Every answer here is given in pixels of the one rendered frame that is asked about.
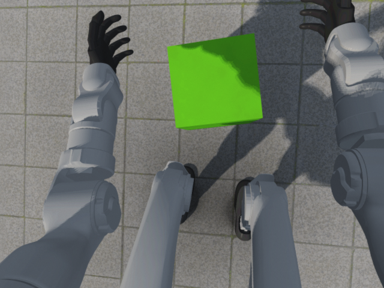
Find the robot right hand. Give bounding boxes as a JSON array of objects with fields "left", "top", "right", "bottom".
[{"left": 299, "top": 0, "right": 356, "bottom": 43}]

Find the robot left thigh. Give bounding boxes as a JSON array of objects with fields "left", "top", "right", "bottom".
[{"left": 120, "top": 168, "right": 194, "bottom": 288}]

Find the carton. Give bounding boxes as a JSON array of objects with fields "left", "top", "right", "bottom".
[{"left": 167, "top": 33, "right": 263, "bottom": 130}]

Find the left robot upper arm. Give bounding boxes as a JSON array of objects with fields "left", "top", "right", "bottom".
[{"left": 0, "top": 180, "right": 121, "bottom": 288}]

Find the robot left forearm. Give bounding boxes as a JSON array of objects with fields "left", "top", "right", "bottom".
[{"left": 43, "top": 63, "right": 124, "bottom": 229}]

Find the right robot upper arm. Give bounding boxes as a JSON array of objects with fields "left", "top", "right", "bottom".
[{"left": 330, "top": 148, "right": 384, "bottom": 288}]

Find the robot left hand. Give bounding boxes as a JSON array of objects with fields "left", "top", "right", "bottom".
[{"left": 88, "top": 10, "right": 133, "bottom": 73}]

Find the left robot shin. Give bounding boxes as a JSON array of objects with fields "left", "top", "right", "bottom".
[{"left": 151, "top": 161, "right": 188, "bottom": 213}]

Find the robot right forearm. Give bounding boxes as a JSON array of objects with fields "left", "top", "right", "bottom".
[{"left": 323, "top": 22, "right": 384, "bottom": 151}]

